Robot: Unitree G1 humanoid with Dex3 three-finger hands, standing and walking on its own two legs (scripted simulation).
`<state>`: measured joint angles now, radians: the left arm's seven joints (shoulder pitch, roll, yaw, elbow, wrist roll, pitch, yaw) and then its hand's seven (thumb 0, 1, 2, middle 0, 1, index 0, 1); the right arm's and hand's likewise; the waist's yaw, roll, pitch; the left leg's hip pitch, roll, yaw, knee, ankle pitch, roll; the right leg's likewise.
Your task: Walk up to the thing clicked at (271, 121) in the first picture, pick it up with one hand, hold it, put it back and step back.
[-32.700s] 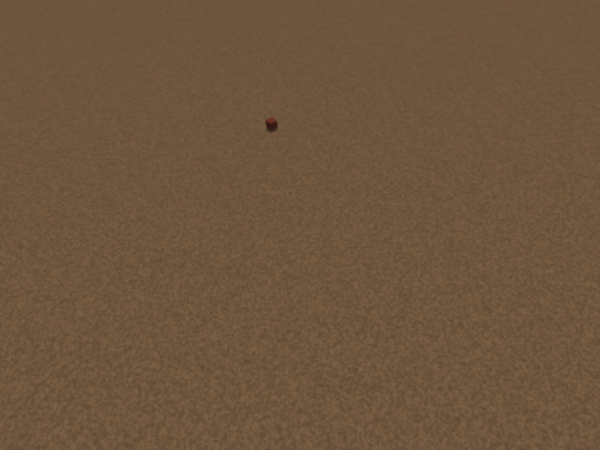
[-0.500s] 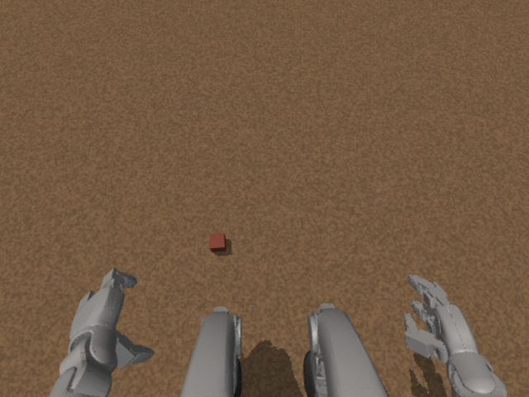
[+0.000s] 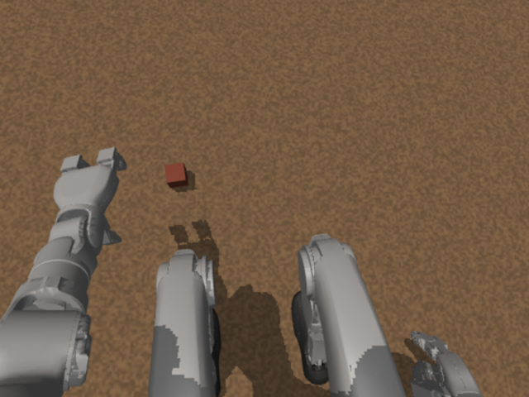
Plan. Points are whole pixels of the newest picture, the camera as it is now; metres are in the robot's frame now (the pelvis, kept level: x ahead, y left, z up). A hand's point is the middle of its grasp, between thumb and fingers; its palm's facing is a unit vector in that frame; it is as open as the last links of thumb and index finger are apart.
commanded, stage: rise first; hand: left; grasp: from above
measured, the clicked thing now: (176, 175) +0.55 +0.18 -0.40
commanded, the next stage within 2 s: none
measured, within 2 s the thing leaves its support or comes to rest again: neither
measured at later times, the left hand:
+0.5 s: hand (127, 187) +0.47 +0.24 -0.23, palm faces -0.45 -0.06 -0.89, open 13.8 cm
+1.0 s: hand (139, 177) +0.50 +0.23 -0.27, palm faces -0.45 -0.06 -0.89, open 13.9 cm
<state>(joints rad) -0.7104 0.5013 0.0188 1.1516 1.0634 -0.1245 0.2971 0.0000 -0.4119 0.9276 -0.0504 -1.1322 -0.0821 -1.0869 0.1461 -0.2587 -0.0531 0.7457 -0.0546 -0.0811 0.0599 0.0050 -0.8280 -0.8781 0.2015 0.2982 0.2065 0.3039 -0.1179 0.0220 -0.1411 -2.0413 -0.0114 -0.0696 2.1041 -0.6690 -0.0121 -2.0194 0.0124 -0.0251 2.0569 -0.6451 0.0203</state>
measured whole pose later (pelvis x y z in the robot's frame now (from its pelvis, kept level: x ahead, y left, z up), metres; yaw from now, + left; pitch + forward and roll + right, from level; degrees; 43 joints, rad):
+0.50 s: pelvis +0.00 +0.00 -0.06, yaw -2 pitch +36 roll -5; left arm -0.97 0.59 0.05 1.47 1.21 -0.10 0.44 0.00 -0.45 0.93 -0.08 -1.07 -0.11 -1.02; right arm 0.14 -0.24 0.01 0.77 -0.13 -0.07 0.11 0.00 -0.90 -0.89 0.20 0.30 0.21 0.30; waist -0.22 0.01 -0.10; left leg -2.23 -0.01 -0.09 2.30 -0.70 -0.01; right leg -2.20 0.02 -0.04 2.23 -0.66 0.03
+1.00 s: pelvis +0.01 +0.00 -0.08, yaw -4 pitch +37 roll -7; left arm -1.04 0.66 0.07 1.50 1.20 -0.09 0.44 0.00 -0.47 0.95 -0.09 -1.04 -0.10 -1.01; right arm 0.16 -0.27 0.06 0.75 -0.14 -0.06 0.14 0.00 -0.90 -0.89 0.20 0.30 0.21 0.30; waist -0.26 0.00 -0.04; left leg -2.30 0.00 -0.12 2.38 -0.73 -0.02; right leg -2.27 0.03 -0.07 2.29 -0.68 0.03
